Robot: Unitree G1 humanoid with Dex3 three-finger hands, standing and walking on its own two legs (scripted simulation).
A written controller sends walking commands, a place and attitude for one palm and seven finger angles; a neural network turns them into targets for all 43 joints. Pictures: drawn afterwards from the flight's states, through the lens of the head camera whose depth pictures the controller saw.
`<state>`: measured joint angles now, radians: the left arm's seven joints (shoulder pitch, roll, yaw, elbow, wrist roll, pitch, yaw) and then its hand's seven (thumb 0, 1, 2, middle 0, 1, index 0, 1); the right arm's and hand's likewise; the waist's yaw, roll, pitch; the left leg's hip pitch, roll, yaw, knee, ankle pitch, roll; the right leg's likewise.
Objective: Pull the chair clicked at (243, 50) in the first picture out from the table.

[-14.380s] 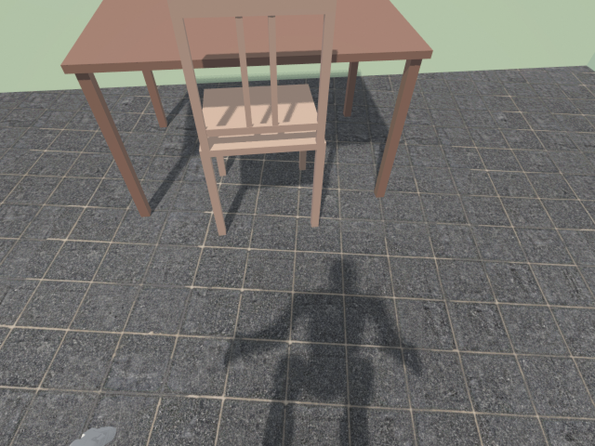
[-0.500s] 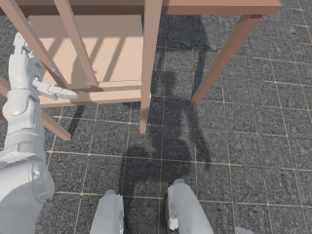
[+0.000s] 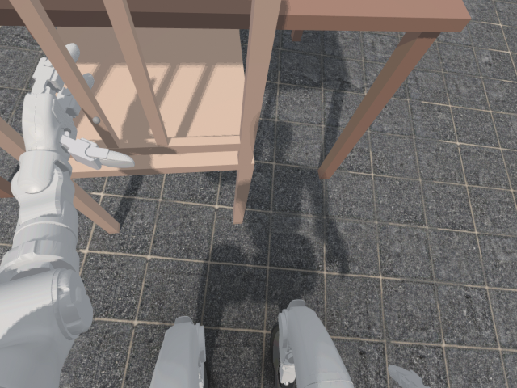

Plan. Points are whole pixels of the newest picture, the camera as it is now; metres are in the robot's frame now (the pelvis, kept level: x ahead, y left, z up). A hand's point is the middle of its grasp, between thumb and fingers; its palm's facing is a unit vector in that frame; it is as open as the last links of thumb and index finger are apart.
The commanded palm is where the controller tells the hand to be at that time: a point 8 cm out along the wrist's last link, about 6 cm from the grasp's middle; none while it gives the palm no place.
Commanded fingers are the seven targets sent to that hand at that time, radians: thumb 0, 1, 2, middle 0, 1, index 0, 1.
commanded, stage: hook a spindle and tug to test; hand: left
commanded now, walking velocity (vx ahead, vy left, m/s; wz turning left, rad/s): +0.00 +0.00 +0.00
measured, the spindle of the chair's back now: (72, 77) +0.53 +0.22 +0.07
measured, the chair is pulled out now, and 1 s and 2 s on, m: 0.00 0.01 0.08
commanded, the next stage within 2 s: step backward, pulling the chair out in 1.22 s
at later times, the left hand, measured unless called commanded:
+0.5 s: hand (99, 115) +0.50 +0.20 +0.04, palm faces +0.07 -1.00 -0.03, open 7.3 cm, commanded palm +0.48 +0.23 +0.03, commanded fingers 0.00 0.90 0.90 -0.50 -1.45 -0.50 -1.45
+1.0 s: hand (100, 118) +0.50 +0.20 +0.04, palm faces +0.05 -1.00 -0.02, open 5.2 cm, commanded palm +0.45 +0.24 +0.03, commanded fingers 0.00 0.90 0.90 -0.50 -1.45 -0.50 -1.45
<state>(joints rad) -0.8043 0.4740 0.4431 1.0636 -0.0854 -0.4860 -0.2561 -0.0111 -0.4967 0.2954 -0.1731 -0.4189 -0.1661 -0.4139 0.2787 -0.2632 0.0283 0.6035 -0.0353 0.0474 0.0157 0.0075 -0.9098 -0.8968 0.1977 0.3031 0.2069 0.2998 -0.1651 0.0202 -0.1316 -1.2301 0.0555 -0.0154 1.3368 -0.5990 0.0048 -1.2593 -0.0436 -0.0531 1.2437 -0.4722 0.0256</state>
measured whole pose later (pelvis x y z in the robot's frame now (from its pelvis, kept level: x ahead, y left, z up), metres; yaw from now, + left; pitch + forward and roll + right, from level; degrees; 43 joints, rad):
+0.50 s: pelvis +0.00 +0.00 +0.00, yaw +0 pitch +28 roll -3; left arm -0.81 0.46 0.42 1.06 -0.09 -0.49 -0.21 0.00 0.37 0.67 -0.46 -1.38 -0.44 -1.41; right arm 0.30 -0.26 0.03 0.62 -0.04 0.06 0.02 0.01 -0.91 -0.90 0.20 0.30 0.21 0.30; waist -0.16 0.02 -0.13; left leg -1.22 0.05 -0.01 1.32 -0.60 0.00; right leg -1.25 -0.05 -0.05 1.23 -0.47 0.03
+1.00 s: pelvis +0.02 +0.00 +0.01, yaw -1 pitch +28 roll -3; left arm -0.68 0.42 0.42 0.91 -0.13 -0.46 -0.23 0.01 0.77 0.78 -0.43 -1.41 -0.42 -1.45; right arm 0.29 -0.25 0.01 0.58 -0.02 0.07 0.03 0.01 -0.91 -0.90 0.20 0.30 0.21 0.30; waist -0.15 0.02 -0.14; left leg -1.17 0.06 0.00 1.28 -0.61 0.00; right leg -1.21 -0.04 -0.04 1.20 -0.48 0.03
